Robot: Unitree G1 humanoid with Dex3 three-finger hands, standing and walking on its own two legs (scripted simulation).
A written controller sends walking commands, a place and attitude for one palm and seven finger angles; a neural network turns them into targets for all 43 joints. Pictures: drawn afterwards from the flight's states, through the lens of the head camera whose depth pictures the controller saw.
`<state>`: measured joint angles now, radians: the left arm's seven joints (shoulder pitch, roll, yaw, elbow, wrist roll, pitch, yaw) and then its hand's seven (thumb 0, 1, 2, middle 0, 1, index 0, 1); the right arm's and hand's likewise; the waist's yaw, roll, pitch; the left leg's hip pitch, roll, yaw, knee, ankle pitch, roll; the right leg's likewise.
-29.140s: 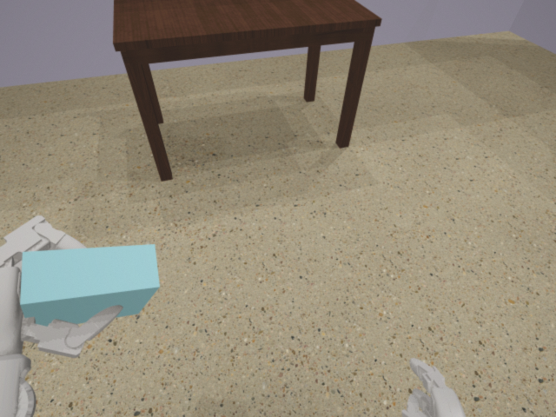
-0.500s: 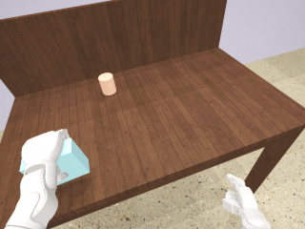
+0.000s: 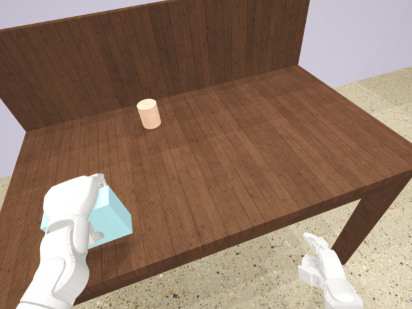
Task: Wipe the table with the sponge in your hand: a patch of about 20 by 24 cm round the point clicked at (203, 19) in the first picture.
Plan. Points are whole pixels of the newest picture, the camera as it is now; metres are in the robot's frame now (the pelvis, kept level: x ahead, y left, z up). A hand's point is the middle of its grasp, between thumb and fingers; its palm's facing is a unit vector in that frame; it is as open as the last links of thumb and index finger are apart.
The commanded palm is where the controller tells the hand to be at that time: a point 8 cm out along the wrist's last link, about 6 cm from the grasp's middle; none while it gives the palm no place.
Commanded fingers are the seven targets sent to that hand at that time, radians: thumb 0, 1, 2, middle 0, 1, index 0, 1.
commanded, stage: move the sponge above the wiping area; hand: left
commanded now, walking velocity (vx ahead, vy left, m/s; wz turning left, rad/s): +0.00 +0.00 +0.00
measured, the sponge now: (95, 225) +0.24 +0.28 +0.04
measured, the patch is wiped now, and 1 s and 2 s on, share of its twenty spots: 0.00 0.00 0.00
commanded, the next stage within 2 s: lower the sponge onto the table in 0.24 s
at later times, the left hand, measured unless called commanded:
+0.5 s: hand (93, 211) +0.25 +0.27 +0.08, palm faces +0.03 -0.11 -0.99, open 9.2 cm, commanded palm +0.22 +0.26 +0.15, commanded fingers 0.00 0.10 1.30 -1.20 -1.60 -1.20 -1.60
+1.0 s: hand (97, 215) +0.25 +0.26 +0.07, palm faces +0.01 -0.10 -0.99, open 9.2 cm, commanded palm +0.22 +0.26 +0.13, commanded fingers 0.00 0.10 1.30 -1.20 -1.60 -1.20 -1.60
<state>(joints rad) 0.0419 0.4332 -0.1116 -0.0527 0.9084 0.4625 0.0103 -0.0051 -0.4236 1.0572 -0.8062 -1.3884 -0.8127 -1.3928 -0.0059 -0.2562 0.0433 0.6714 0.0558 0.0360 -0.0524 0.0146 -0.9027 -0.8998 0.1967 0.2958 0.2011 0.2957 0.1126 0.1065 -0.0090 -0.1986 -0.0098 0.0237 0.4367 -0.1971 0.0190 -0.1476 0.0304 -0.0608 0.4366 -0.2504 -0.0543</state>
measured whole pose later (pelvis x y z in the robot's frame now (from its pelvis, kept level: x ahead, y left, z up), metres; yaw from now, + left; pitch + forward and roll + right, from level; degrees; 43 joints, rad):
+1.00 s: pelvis +0.00 -0.01 +0.00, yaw +0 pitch -2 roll +0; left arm 0.03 0.42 -0.12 0.00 0.93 0.43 0.06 -0.01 -0.43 1.06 -0.81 -1.39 -0.81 -1.39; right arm 0.01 -0.25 0.03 0.69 0.06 0.03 -0.06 0.01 -0.90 -0.90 0.20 0.30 0.20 0.30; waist 0.11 0.10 -0.01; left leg -0.20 0.00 0.02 0.44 -0.20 0.00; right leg -0.15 0.05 -0.06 0.44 -0.25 -0.07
